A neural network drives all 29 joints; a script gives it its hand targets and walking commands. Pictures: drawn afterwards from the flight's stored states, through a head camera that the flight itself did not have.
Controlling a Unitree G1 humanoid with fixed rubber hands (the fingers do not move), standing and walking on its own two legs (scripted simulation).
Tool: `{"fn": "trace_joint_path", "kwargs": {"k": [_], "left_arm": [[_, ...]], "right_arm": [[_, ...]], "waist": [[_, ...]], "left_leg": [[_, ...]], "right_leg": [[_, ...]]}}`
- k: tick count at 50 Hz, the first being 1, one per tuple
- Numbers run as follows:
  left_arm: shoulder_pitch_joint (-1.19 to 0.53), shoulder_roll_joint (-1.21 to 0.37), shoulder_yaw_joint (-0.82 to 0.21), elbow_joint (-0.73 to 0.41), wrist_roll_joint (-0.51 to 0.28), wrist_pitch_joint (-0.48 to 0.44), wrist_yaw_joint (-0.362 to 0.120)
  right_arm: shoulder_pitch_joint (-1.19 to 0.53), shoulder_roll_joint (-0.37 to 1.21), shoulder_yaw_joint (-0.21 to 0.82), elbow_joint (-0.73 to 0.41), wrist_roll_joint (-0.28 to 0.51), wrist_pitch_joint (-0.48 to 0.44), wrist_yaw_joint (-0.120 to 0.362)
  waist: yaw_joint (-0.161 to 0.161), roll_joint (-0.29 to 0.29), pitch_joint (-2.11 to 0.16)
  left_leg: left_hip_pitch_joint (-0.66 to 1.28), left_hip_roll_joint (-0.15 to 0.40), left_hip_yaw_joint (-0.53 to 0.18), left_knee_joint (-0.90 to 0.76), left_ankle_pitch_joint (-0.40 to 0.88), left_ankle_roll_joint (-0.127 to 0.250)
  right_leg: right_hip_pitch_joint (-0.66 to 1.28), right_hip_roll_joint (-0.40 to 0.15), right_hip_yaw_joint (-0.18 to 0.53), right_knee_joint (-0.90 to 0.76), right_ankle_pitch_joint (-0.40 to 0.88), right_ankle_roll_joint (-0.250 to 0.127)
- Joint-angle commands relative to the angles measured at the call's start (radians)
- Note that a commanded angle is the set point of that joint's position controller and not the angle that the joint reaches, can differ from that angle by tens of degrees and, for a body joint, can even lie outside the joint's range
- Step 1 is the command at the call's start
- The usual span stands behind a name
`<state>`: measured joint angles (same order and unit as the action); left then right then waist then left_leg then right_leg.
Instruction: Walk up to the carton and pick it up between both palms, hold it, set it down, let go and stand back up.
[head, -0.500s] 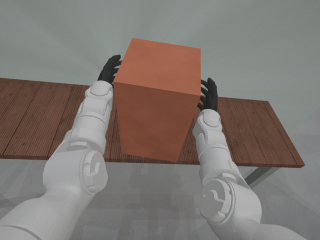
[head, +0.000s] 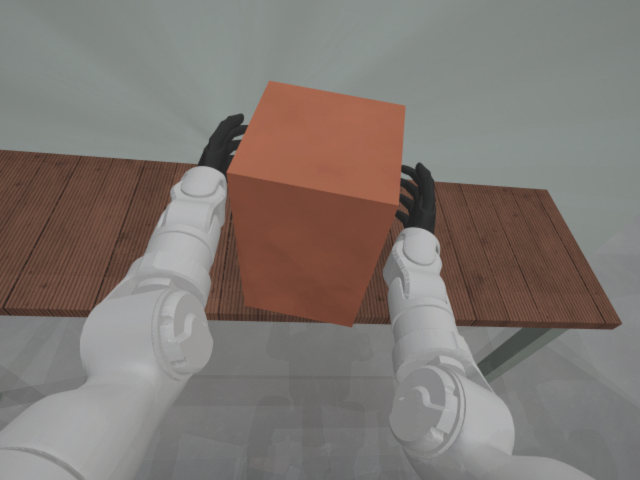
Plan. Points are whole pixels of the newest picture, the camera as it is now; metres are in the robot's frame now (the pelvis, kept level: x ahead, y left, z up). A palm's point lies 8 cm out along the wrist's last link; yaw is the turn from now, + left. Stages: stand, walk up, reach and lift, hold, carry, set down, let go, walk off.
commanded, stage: set down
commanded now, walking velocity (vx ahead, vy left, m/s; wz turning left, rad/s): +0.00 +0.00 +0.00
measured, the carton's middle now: (315, 218) +0.44 +0.02 +0.05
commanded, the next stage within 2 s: none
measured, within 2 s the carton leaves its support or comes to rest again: rests again in 0.44 s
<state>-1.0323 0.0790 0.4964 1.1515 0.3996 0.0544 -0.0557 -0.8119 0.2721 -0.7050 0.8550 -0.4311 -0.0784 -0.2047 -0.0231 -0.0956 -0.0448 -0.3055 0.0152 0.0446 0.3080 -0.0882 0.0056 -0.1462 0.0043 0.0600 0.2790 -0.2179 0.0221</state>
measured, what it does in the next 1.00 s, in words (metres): stands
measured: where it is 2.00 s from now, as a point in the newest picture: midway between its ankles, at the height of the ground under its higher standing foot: outside the picture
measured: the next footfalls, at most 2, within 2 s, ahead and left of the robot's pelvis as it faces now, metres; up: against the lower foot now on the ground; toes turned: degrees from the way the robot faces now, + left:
none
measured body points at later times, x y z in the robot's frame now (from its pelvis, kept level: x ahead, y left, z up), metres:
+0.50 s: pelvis -0.01 +0.00 +0.00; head +0.03 +0.05 +0.45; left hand +0.46 +0.15 +0.11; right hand +0.40 -0.12 +0.10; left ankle +0.04 +0.11 -0.75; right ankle -0.05 -0.13 -0.75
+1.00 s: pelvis +0.00 +0.00 +0.00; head +0.05 +0.04 +0.45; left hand +0.46 +0.14 +0.10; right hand +0.41 -0.12 +0.09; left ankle +0.04 +0.11 -0.75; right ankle -0.05 -0.13 -0.75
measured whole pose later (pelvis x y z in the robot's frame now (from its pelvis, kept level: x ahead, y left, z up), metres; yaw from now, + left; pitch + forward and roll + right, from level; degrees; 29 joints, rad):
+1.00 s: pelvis +0.00 +0.00 +0.00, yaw +0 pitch +6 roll +0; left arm -1.05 0.01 0.65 1.10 0.54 -0.02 -0.08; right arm -0.83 0.31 -0.86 0.80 -0.58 -0.15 -0.14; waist -0.01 -0.09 0.00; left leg -0.32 0.01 0.06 0.29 -0.07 0.01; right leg -0.17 0.00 0.07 0.28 -0.21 0.03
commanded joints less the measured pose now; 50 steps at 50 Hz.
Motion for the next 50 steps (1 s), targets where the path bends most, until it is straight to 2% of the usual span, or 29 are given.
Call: {"fn": "trace_joint_path", "kwargs": {"k": [1,5,6,8,14,15,17,19,22,26,28,31,32,34,39,41,46,49,50], "left_arm": [[-0.604,-0.522,-0.166,-0.019,-0.012,-0.057,-0.166],[-0.62,-0.52,-0.154,-0.009,-0.004,-0.077,-0.163],[-0.608,-0.516,-0.144,-0.008,0.007,-0.075,-0.161],[-0.594,-0.513,-0.141,0.004,0.009,-0.07,-0.157],[-0.592,-0.512,-0.107,0.01,0.039,-0.071,-0.159],[-0.594,-0.506,-0.095,0.021,0.047,-0.072,-0.16],[-0.578,-0.511,-0.095,0.006,0.058,-0.069,-0.156],[-0.584,-0.505,-0.084,0.013,0.062,-0.074,-0.153],[-0.545,-0.485,-0.054,0.042,0.084,-0.072,-0.15],[-0.563,-0.474,-0.028,0.034,0.102,-0.071,-0.149],[-0.564,-0.473,-0.023,0.04,0.11,-0.071,-0.145],[-0.543,-0.467,-0.01,0.033,0.115,-0.081,-0.139],[-0.541,-0.462,-0.009,0.031,0.117,-0.084,-0.14],[-0.537,-0.47,-0.009,0.012,0.124,-0.09,-0.134],[-0.528,-0.467,-0.006,0.02,0.137,-0.094,-0.128],[-0.497,-0.458,0.007,0.017,0.144,-0.087,-0.132],[-0.498,-0.459,0.005,-0.003,0.155,-0.088,-0.129],[-0.491,-0.45,0.014,0.001,0.158,-0.086,-0.136],[-0.487,-0.446,0.036,0.014,0.166,-0.084,-0.141]], "right_arm": [[-0.781,0.447,0.352,-0.027,-0.033,-0.088,0.16],[-0.764,0.458,0.314,0.005,-0.068,-0.097,0.158],[-0.767,0.448,0.309,-0.011,-0.07,-0.098,0.161],[-0.755,0.44,0.293,-0.003,-0.074,-0.096,0.161],[-0.759,0.448,0.273,0.001,-0.089,-0.103,0.168],[-0.755,0.444,0.261,0.017,-0.097,-0.101,0.17],[-0.739,0.429,0.238,0.014,-0.106,-0.1,0.174],[-0.75,0.43,0.237,-0.005,-0.111,-0.107,0.177],[-0.722,0.432,0.23,0.008,-0.12,-0.103,0.18],[-0.721,0.427,0.193,0.009,-0.141,-0.096,0.184],[-0.716,0.422,0.179,0.017,-0.151,-0.096,0.189],[-0.706,0.422,0.181,-0.003,-0.155,-0.102,0.193],[-0.686,0.429,0.182,0.001,-0.161,-0.099,0.191],[-0.682,0.438,0.191,0.002,-0.16,-0.102,0.195],[-0.668,0.437,0.188,0.016,-0.175,-0.112,0.197],[-0.65,0.424,0.191,-0.003,-0.169,-0.109,0.197],[-0.643,0.413,0.174,0.0,-0.184,-0.117,0.196],[-0.627,0.42,0.168,-0.005,-0.202,-0.112,0.19],[-0.615,0.426,0.166,0.009,-0.205,-0.104,0.19]], "waist": [[0.012,0.165,-0.675],[0.004,0.162,-0.684],[0.015,0.164,-0.684],[0.003,0.167,-0.673],[0.027,0.173,-0.64],[0.025,0.164,-0.626],[0.021,0.184,-0.606],[0.035,0.177,-0.618],[0.036,0.15,-0.578],[0.04,0.148,-0.544],[0.04,0.151,-0.549],[0.049,0.138,-0.558],[0.039,0.131,-0.556],[0.053,0.151,-0.585],[0.052,0.162,-0.572],[0.053,0.143,-0.542],[0.053,0.154,-0.527],[0.037,0.125,-0.507],[0.043,0.123,-0.494]], "left_leg": [[0.447,0.012,0.105,0.065,0.381,-0.039],[0.459,0.016,0.106,0.067,0.374,-0.04],[0.453,0.016,0.111,0.066,0.372,-0.04],[0.455,0.015,0.11,0.068,0.372,-0.041],[0.434,0.011,0.119,0.056,0.344,-0.036],[0.433,0.013,0.119,0.048,0.32,-0.034],[0.449,0.016,0.118,0.046,0.319,-0.041],[0.432,0.015,0.125,0.045,0.311,-0.036],[0.385,0.011,0.129,0.028,0.268,-0.022],[0.366,0.01,0.133,0.005,0.204,-0.014],[0.391,0.013,0.134,0.008,0.221,-0.017],[0.387,0.015,0.136,0.013,0.246,-0.014],[0.376,0.01,0.137,0.013,0.241,-0.011],[0.386,0.015,0.132,0.019,0.287,-0.017],[0.43,0.021,0.129,0.036,0.344,-0.016],[0.422,0.018,0.129,0.037,0.336,-0.012],[0.419,0.02,0.125,0.038,0.342,-0.019],[0.395,0.014,0.126,0.028,0.295,-0.005],[0.364,0.009,0.131,0.018,0.262,0.002]], "right_leg": [[0.034,-0.002,-0.154,0.029,0.532,0.064],[0.006,0.001,-0.159,0.014,0.477,0.057],[0.004,0.004,-0.162,0.011,0.458,0.053],[-0.003,0.004,-0.162,0.007,0.449,0.049],[0.005,0.005,-0.165,0.002,0.403,0.053],[0.004,0.004,-0.163,-0.002,0.387,0.054],[-0.021,0.008,-0.171,-0.011,0.346,0.049],[-0.02,0.006,-0.172,-0.01,0.334,0.05],[0.023,0.0,-0.166,-0.003,0.361,0.057],[0.014,0.0,-0.168,-0.012,0.284,0.058],[-0.002,0.005,-0.171,-0.02,0.26,0.053],[-0.005,0.006,-0.171,-0.017,0.291,0.052],[0.011,0.0,-0.167,-0.012,0.322,0.06],[0.004,0.005,-0.176,-0.002,0.324,0.06],[-0.052,0.008,-0.177,-0.011,0.319,0.057],[-0.041,0.007,-0.175,-0.018,0.316,0.06],[-0.056,0.012,-0.181,-0.017,0.295,0.059],[-0.044,0.004,-0.178,-0.014,0.323,0.071],[-0.014,-0.004,-0.172,-0.011,0.333,0.073]]}}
